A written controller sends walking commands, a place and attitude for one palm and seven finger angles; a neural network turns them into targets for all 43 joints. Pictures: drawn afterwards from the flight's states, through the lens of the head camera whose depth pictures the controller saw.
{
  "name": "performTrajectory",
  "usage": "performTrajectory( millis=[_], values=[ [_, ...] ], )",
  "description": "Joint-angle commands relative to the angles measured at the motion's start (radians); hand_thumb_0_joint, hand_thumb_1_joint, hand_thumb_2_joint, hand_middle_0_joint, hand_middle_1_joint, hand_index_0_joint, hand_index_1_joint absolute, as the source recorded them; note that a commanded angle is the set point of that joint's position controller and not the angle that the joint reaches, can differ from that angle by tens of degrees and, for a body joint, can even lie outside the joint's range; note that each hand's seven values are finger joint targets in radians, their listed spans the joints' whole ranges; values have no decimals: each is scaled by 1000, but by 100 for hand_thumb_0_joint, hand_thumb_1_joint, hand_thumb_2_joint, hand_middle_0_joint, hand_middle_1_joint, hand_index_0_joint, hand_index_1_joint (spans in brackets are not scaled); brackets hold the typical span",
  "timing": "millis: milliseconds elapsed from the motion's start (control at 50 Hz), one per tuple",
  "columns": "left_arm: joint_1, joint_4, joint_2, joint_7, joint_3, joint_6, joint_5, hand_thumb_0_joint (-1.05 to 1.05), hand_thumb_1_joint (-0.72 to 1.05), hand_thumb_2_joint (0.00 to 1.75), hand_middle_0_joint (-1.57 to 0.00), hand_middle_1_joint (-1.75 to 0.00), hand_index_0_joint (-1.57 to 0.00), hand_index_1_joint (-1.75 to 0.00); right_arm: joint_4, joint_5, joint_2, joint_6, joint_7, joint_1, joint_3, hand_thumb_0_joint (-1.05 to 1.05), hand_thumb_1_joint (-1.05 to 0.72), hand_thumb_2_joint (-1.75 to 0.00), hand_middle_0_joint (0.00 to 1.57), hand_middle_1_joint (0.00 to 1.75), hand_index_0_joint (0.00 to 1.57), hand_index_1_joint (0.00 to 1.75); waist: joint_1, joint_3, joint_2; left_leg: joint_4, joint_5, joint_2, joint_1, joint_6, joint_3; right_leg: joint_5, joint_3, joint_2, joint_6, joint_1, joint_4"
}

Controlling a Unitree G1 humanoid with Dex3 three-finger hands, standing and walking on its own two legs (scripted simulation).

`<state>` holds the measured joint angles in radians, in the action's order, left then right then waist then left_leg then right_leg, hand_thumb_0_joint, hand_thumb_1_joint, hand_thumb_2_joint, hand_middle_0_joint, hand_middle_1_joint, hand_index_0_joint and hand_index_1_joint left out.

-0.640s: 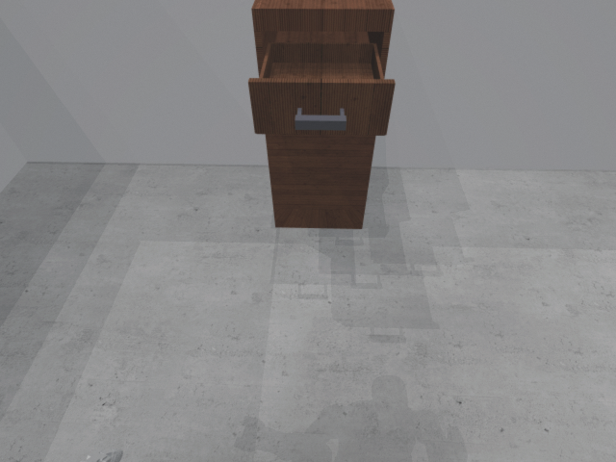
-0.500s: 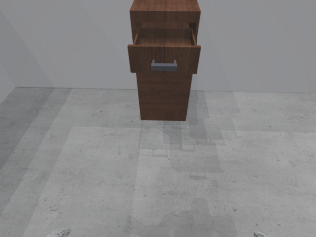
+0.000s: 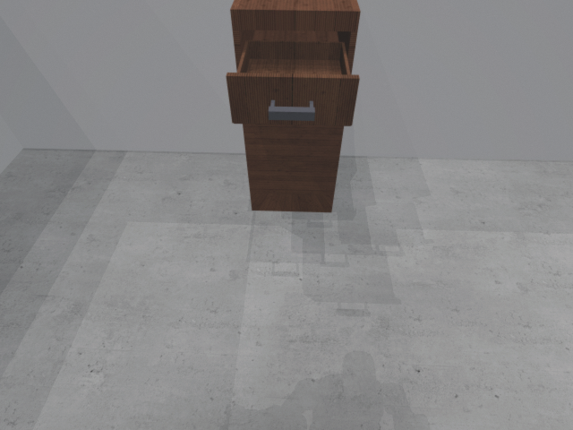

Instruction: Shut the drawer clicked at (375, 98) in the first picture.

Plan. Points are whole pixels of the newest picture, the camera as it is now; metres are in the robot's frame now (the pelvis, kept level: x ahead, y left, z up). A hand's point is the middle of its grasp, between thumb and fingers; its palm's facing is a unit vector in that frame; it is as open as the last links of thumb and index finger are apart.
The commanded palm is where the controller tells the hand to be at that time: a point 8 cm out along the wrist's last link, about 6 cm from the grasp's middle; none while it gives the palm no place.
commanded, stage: stand and wait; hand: left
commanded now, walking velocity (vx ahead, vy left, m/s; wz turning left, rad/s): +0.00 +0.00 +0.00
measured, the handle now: (291, 108) +0.87 +0.04 -0.01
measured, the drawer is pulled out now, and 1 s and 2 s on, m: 0.30 0.30 0.30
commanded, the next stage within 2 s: look at it before walking up in 0.18 s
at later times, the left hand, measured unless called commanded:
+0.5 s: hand out of the picture +0.08 +0.24 -0.15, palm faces -0.04 -0.94 -0.33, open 7.4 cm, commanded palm none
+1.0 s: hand out of the picture +0.07 +0.25 -0.15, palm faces -0.04 -0.94 -0.34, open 7.4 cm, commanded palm none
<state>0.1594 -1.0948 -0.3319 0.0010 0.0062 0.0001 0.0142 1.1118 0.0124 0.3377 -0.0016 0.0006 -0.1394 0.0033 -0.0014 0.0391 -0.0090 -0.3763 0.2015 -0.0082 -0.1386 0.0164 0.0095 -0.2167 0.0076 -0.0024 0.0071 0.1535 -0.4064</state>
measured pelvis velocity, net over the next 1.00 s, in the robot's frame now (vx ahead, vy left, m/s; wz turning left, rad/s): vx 0.01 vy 0.00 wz -0.03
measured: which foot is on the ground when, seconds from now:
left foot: down 0.00-1.00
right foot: down 0.00-1.00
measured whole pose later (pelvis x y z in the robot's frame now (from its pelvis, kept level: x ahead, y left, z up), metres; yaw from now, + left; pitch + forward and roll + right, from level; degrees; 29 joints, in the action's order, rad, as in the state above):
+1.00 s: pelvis +0.01 +0.00 +0.00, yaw -1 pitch -2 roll +0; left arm 0.15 -1.09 -0.33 0.00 0.00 0.00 0.02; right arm 1.11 0.01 0.32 -0.01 0.00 -0.11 0.00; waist 0.01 0.03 0.00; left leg -0.35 0.20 -0.01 -0.12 0.01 -0.01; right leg -0.20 0.03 -0.01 0.00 0.14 -0.37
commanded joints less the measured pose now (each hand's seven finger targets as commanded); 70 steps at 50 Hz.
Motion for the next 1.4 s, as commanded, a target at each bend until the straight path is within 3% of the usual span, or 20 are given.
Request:
performTrajectory(
  millis=[0,320,500,880,920,980,1040,1080,1120,1140,1160,1180,1220,1240,1260,1280,1300,1320,1340,1380],
  values=[
    [-54,71,-208,-11,-43,31,-6,0,90,90,-20,-30,-20,-30,-62,-1,193,-34,15,58,-36,0,-90,-90,20,30,20,30,1,-69,20,60,-90,-104,2,-38,83,77,114,119,28,7,89],
    [-52,69,-204,-10,-43,31,-3,0,90,90,-20,-30,-20,-30,-54,0,191,-35,13,51,-36,0,-90,-90,20,30,20,30,3,-41,21,73,-61,-103,-9,-37,82,28,124,117,25,33,110],
    [-52,69,-202,-11,-44,34,-3,0,90,90,-20,-30,-20,-30,-55,-2,192,-40,15,55,-36,0,-90,-90,20,30,20,30,3,-80,11,74,-127,-113,13,-38,82,128,110,117,23,-6,89],
    [-38,60,-199,-12,-43,33,-2,0,90,90,-20,-30,-20,-30,-50,-4,189,-38,16,59,-34,0,-90,-90,20,30,20,30,4,-67,16,88,-133,-115,32,-37,77,144,110,118,19,-9,107],
    [-47,68,-208,-10,-49,31,-2,0,90,90,-20,-30,-20,-30,-54,-2,201,-39,20,57,-39,0,-90,-90,20,30,20,30,1,-70,9,70,-154,-121,51,-34,61,194,125,110,26,5,91],
    [3,75,-120,-14,-43,2,-2,0,90,90,-20,-30,-20,-30,-61,-1,99,-23,26,-1,-30,0,-90,-90,20,30,20,30,-1,-73,19,9,-157,-128,46,-19,9,261,141,106,20,42,27],
    [38,108,-108,-13,-53,-19,1,0,90,90,-20,-30,-20,-30,-101,-1,92,-6,33,-30,-46,0,-90,-90,20,30,20,30,-3,-60,16,-35,-121,-142,36,-19,-13,261,161,86,22,109,-40],
    [63,131,-100,-2,-59,-26,6,0,90,90,-20,-30,-20,-30,-125,4,105,0,29,-37,-56,0,-90,-90,20,30,20,30,3,-65,-5,-23,97,-165,22,-36,2,40,160,53,23,148,-66],
    [79,160,-86,13,-67,-29,11,0,90,90,-20,-30,-20,-30,-153,9,122,1,21,-28,-71,0,-90,-90,20,30,20,30,12,7,-38,29,383,-192,-31,-63,53,-252,164,9,28,237,-89],
    [85,174,-78,17,-70,-29,13,0,90,90,-20,-30,-20,-30,-163,9,135,0,17,-33,-78,0,-90,-90,20,30,20,30,11,35,-75,64,478,-223,-43,-84,91,-311,140,-20,27,282,-146],
    [96,186,-56,22,-75,-26,12,0,90,90,-20,-30,-20,-30,-171,9,150,-7,16,-41,-86,0,-90,-90,20,30,20,30,10,46,-131,117,531,-283,-70,-118,146,-280,80,-46,20,287,-271],
    [102,194,-33,28,-81,-24,10,0,90,90,-20,-30,-20,-30,-178,8,161,-14,14,-31,-95,0,-90,-90,20,30,20,30,22,44,-175,155,528,-357,-106,-151,167,-229,-1,-30,8,259,-390],
    [124,202,-1,39,-87,-15,13,0,90,90,-20,-30,-20,-30,-190,12,136,-25,14,-16,-98,0,-90,-90,20,30,20,30,37,52,-145,93,403,-359,-136,-146,81,-247,-30,27,5,204,-364],
    [182,187,4,41,-89,-8,13,0,90,90,-20,-30,-20,-30,-192,12,124,-24,13,-6,-94,0,-90,-90,20,30,20,30,68,32,-82,-17,371,-322,-184,-118,16,-217,-48,16,10,102,-277],
    [287,154,4,35,-93,4,16,0,90,90,-20,-30,-20,-30,-197,13,93,-21,10,6,-88,0,-90,-90,20,30,20,30,116,40,30,-236,361,-239,-281,-67,-71,-182,-12,2,28,-22,-121],
    [403,126,-111,15,-116,28,24,0,90,90,-20,-30,-20,-30,-239,1,-3,-19,4,17,-69,0,-90,-90,20,30,20,30,146,36,394,-655,442,-68,-563,13,-207,-265,473,255,125,-163,130],
    [472,123,-139,-5,-115,36,1,0,90,90,-20,-30,-20,-30,-291,8,12,-34,0,102,-64,0,-90,-90,20,30,20,30,161,50,310,-795,422,-41,-658,9,-69,-163,729,364,208,-138,241],
    [419,129,-121,-11,-113,43,2,0,90,90,-20,-30,-20,-30,-290,5,13,-41,0,125,-71,0,-90,-90,20,30,20,30,126,77,187,-851,300,-74,-661,4,3,-154,711,343,238,-98,231],
    [369,141,-88,-11,-106,49,2,0,90,90,-20,-30,-20,-30,-277,8,8,-46,-2,107,-74,0,-90,-90,20,30,20,30,91,84,102,-861,225,-97,-650,8,6,-111,641,320,243,-81,202],
    [304,159,-36,-11,-94,60,6,0,90,90,-20,-30,-20,-30,-248,14,-12,-45,-7,53,-76,0,-90,-90,20,30,20,30,40,54,60,-798,121,-112,-575,29,-4,20,469,257,221,-38,183]
  ],
)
